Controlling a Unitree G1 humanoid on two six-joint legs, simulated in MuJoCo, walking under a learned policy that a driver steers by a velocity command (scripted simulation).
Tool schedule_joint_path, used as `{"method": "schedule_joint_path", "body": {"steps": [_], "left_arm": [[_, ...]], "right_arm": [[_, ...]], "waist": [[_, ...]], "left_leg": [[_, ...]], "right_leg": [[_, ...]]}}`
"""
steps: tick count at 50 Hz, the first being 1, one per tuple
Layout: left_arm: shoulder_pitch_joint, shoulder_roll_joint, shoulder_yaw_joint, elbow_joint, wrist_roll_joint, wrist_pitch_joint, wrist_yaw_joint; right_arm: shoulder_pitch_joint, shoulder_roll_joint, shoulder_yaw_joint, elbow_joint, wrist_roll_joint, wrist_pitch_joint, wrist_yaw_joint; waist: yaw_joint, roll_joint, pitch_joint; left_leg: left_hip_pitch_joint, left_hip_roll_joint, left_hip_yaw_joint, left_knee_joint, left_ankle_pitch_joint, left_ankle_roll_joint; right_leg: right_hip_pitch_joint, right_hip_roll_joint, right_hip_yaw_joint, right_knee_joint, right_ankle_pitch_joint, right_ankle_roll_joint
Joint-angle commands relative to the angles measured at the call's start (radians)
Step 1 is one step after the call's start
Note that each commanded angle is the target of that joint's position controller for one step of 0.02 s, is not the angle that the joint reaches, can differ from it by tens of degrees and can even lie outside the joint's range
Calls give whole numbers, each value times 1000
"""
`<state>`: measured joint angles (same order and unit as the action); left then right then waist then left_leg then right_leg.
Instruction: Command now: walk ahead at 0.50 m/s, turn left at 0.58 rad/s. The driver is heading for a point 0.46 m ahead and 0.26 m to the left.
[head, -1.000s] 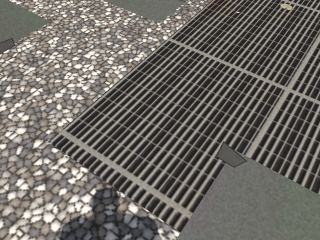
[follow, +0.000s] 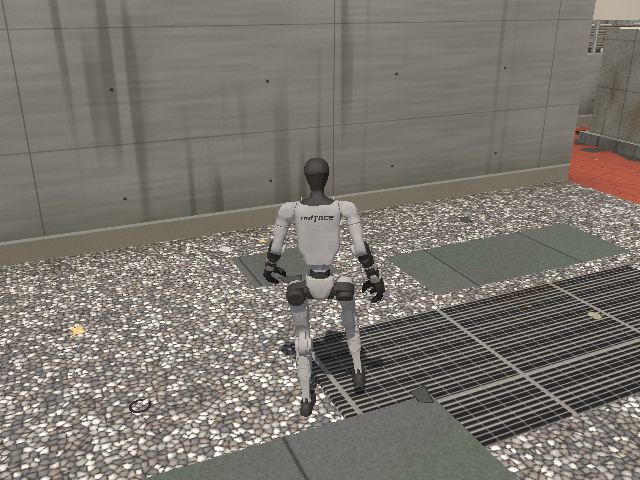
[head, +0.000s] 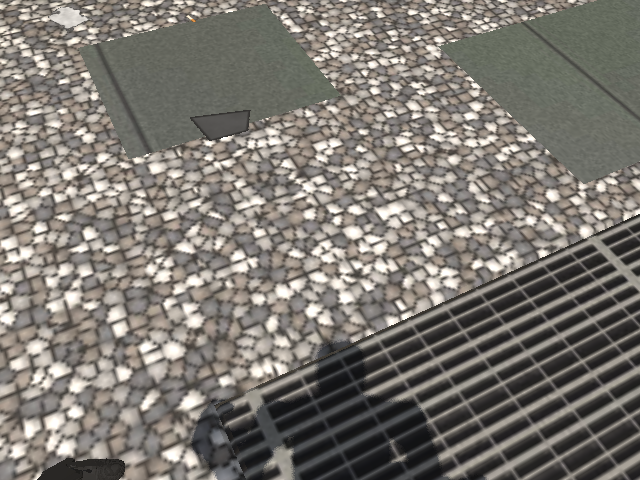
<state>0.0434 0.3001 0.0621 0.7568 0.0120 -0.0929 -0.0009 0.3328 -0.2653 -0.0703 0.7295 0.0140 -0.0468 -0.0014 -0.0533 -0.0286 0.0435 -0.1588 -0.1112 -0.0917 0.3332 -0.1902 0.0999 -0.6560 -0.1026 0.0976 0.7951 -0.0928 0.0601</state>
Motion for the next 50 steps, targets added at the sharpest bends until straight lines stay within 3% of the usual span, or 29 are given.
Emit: {"method": "schedule_joint_path", "body": {"steps": [1, 6, 8, 9, 10, 11, 12, 13, 14, 15, 16, 18, 20, 24, 27, 31, 33, 34, 35, 36, 37, 38, 39, 40, 41, 43, 45, 48, 50], "left_arm": [[-92, 41, 2, -79, -7, -12, -8], [-126, 93, 18, -109, -20, -33, -27], [-50, 115, 30, -93, -21, -44, -27], [48, 139, 45, -68, -14, -50, -22], [194, 186, 60, -52, 4, -53, -14], [311, 270, 80, -24, 17, -41, -11], [312, 203, 67, -16, -14, -34, -19], [259, 123, 46, -37, -18, -28, -14], [206, 99, 36, -43, -9, -18, -10], [171, 78, 28, -38, -3, -12, -9], [156, 63, 21, -32, 4, -12, -6], [155, 63, 22, -17, -3, -19, -5], [164, 92, 32, 0, -8, -26, -5], [167, 129, 42, 17, -8, -20, -2], [197, 149, 44, 33, -13, -8, 3], [247, 186, 54, 58, -32, 14, 2], [242, 216, 63, 58, -43, 27, 7], [238, 232, 68, 56, -48, 34, 11], [224, 229, 66, 51, -53, 41, 15], [235, 191, 49, 42, -36, 38, 20], [338, 40, -2, -17, 17, 18, 4], [279, 113, 3, -7, -11, -12, -9], [185, 167, 19, -26, -52, -19, -14], [168, 146, 10, -30, -46, -20, -9], [161, 141, 11, -17, -23, -14, 0], [197, 143, 17, -5, -19, 17, 6], [233, 106, 9, 12, -12, 39, 12], [189, 68, -3, 5, -1, 49, 16], [137, 60, -8, -2, -6, 49, 11]], "right_arm": [[-4, -183, -51, -63, 4, -9, -15], [42, -170, -51, -40, 11, 4, -22], [21, -168, -52, -46, 8, 11, -25], [7, -142, -42, -55, 6, 12, -23], [1, -88, -21, -74, -6, 9, -18], [144, -18, 0, -97, 14, 0, -18], [166, -105, -8, -84, 31, -4, -21], [62, -178, -27, -85, 28, 1, -21], [-12, -185, -31, -100, 15, 6, -22], [-55, -173, -33, -114, 3, 7, -19], [-57, -155, -35, -119, 5, 11, -13], [-42, -109, -28, -124, 17, 22, -5], [-74, -87, -20, -146, 12, 30, -3], [-139, -78, -12, -164, 10, 26, 11], [-241, -60, -2, -187, 9, 16, 30], [-325, -67, -3, -228, 13, 17, 53], [-294, -100, -19, -234, 6, 21, 57], [-228, -128, -35, -223, 3, 26, 55], [-81, -169, -61, -185, 5, 29, 49], [85, -232, -92, -140, 3, 37, 31], [45, -356, -103, -152, 0, 31, 17], [67, -276, -75, -192, -8, 17, 21], [25, -216, -52, -176, -21, 5, 28], [-20, -184, -43, -162, -10, -1, 29], [-79, -154, -33, -162, -4, -2, 27], [-144, -147, -25, -168, -22, -4, 21], [-162, -156, -26, -147, -25, -14, 15], [-169, -153, -22, -113, -22, -10, 1], [-161, -150, -20, -92, -24, 0, -6]], "waist": [[-8, 103, -34], [-10, 133, -35], [35, 168, -52], [86, 162, -105], [151, 88, -238], [104, -219, -381], [111, -251, -365], [140, -136, -223], [133, -66, -140], [115, -48, -75], [90, -66, -53], [73, -87, -41], [71, -66, -25], [84, -39, -20], [123, -28, 8], [138, -31, 40], [98, -59, 3], [52, -74, -43], [-35, -57, -118], [-113, 12, -200], [20, 319, -290], [-51, 214, -478], [-60, 138, -357], [-20, 80, -250], [12, 48, -184], [71, 71, -152], [99, 72, -151], [92, 93, -149], [67, 106, -151]], "left_leg": [[-92, 190, -152, -98, 168, 121], [25, 246, -284, 16, 98, 99], [43, 249, -322, 86, 151, 82], [20, 203, -298, 184, 210, 54], [-88, 145, -229, 434, 131, 16], [-446, -7, -93, 782, -318, -65], [-611, 61, -100, 948, -402, -78], [-653, 106, -96, 996, -309, -85], [-629, 142, -56, 982, -232, -89], [-602, 169, -50, 936, -183, -89], [-558, 197, -49, 898, -151, -86], [-520, 217, -24, 846, -132, -85], [-548, 230, -14, 782, -96, -95], [-563, 235, 8, 602, 91, -104], [-519, 217, 65, 440, 206, -93], [-501, 192, 118, 323, 147, -57], [-409, 137, 169, 299, 43, -18], [-312, 97, 195, 291, -3, 7], [-111, 53, 211, 230, 43, 43], [193, 93, 99, 196, 124, 86], [545, 399, -436, 171, 213, 266], [568, 496, -674, 47, 256, 335], [470, 463, -482, 49, 440, 281], [330, 413, -336, 64, 542, 236], [202, 372, -247, 52, 583, 199], [17, 338, -168, -4, 652, 183], [-57, 320, -98, -32, 732, 189], [-68, 277, -12, -32, 729, 157], [-55, 259, 14, -28, 682, 135]], "right_leg": [[125, 73, -54, -188, 179, 13], [163, 93, -11, -306, 117, -25], [257, 101, -26, -333, 38, -58], [405, 95, -36, -365, 44, -87], [660, -44, 89, -336, 2, -149], [1021, -284, 533, -399, -174, -316], [1032, -336, 734, -477, -432, -340], [910, -287, 581, -502, -463, -291], [780, -243, 428, -509, -346, -252], [668, -202, 324, -530, -225, -241], [600, -170, 243, -553, -148, -228], [545, -149, 141, -599, -75, -232], [535, -163, 76, -633, -2, -253], [574, -153, -70, -649, 124, -246], [594, -137, -169, -645, 153, -219], [696, -174, -225, -607, 245, -195], [741, -179, -264, -495, 555, -176], [747, -174, -284, -380, 718, -165], [692, -149, -315, -190, 772, -141], [476, -109, -314, 88, 575, -97], [9, 79, -274, 476, -427, -26], [-47, 112, -43, 621, -544, -26], [-88, 60, -25, 619, -457, -35], [-77, 18, -43, 538, -386, -40], [-38, -13, -48, 460, -348, -34], [100, -25, -47, 398, -303, -24], [152, -10, -64, 312, -250, 0], [175, 3, -70, 121, -111, 13], [207, 14, -73, 1, -5, 11]]}}
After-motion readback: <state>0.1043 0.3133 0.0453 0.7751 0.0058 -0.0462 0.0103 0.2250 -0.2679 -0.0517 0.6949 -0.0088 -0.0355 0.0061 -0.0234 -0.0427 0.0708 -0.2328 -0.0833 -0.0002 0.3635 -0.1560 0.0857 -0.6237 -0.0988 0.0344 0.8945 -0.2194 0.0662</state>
